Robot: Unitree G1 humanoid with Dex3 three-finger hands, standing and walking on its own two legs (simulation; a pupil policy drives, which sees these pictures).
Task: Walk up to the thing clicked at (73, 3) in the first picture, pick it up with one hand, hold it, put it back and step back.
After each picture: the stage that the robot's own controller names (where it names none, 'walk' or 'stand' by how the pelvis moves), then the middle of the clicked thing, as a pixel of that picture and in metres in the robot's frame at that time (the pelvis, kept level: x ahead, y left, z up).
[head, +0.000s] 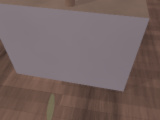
stand; out of the picture +1.02 +0.10 +0.06
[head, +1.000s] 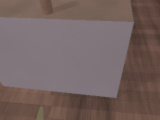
walk; (45, 3) +0.90 +0.27 +0.08
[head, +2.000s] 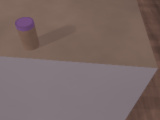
walk; (28, 34) +0.54 +0.25 +0.09
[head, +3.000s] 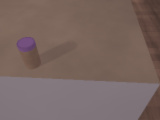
stand; (29, 53) +0.49 +0.23 +0.06
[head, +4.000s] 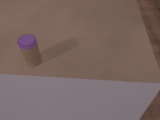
stand; (30, 51) +0.49 +0.23 +0.06
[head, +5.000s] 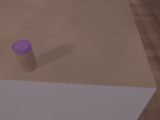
stand; (25, 56) +0.48 +0.25 +0.06
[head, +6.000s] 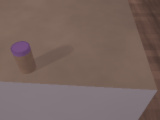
stand; (24, 58) +0.47 +0.25 +0.06
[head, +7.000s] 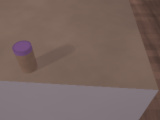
rise first; (25, 57) +0.47 +0.24 +0.06
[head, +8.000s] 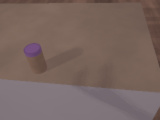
rise first; (36, 59) +0.48 +0.25 +0.06
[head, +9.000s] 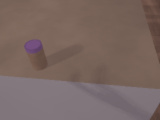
go down; (36, 55) +0.48 +0.25 +0.06
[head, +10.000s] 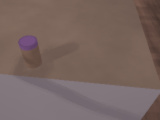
go down; (31, 52) +0.49 +0.22 +0.07
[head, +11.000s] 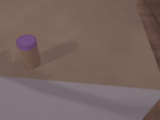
go down; (29, 52) +0.47 +0.22 +0.07
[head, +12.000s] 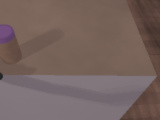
close in; (7, 45) +0.46 +0.24 +0.09
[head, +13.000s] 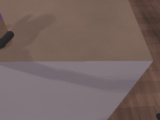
close; out of the picture +0.50 +0.25 +0.12
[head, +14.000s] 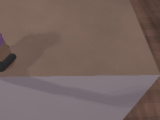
close; out of the picture +0.43 +0.25 +0.12
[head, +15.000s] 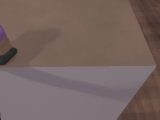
lift; out of the picture +0.44 +0.25 +0.12
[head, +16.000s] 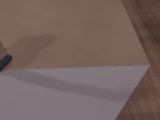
lift; out of the picture +0.43 +0.26 +0.12
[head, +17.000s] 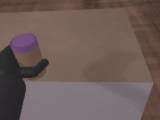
lift; (29, 57) +0.33 +0.16 +0.22
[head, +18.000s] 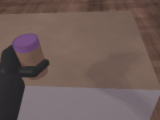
hold; (31, 57) +0.33 +0.17 +0.22
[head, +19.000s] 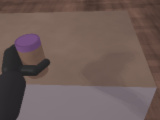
crouch; (32, 56) +0.35 +0.17 +0.21
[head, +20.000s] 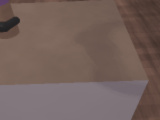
lower; (2, 16) +0.47 +0.23 +0.27
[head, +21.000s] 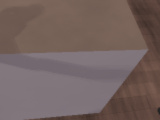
lower; out of the picture +0.51 +0.26 +0.13
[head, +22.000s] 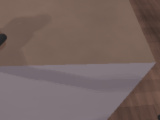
lower; out of the picture +0.48 +0.26 +0.12
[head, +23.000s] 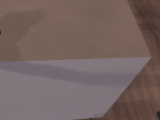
lower; out of the picture +0.50 +0.26 +0.13
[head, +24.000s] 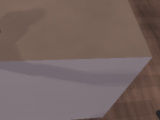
lower; out of the picture +0.50 +0.27 +0.13
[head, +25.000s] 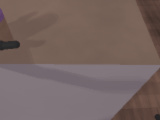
open; out of the picture +0.49 +0.25 +0.12
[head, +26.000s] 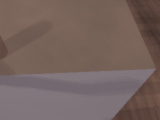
sink last; out of the picture +0.46 +0.26 +0.11
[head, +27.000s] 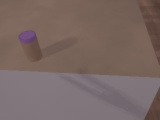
stand; (31, 46) +0.52 +0.26 +0.10
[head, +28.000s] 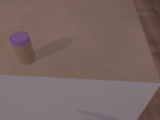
stand; (23, 49) +0.49 +0.25 +0.08
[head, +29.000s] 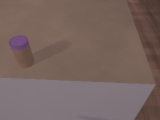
stand; (22, 52) +0.49 +0.26 +0.06
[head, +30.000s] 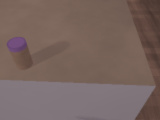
stand; (20, 54) +0.48 +0.26 +0.06
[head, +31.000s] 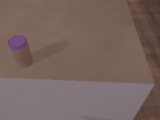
stand; (21, 52) +0.49 +0.26 +0.06
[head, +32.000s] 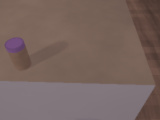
stand; (19, 54) +0.48 +0.26 +0.07
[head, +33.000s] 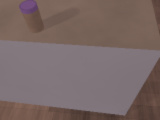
walk; (32, 17) +0.61 +0.24 +0.08
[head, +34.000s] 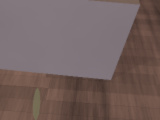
walk; out of the picture +0.96 +0.21 +0.08
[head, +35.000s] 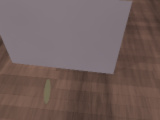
stand; out of the picture +1.21 +0.20 +0.08
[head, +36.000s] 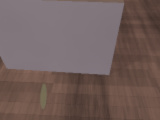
stand; out of the picture +1.17 +0.25 +0.06
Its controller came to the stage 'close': yes
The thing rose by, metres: 0.20
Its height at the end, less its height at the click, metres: +0.00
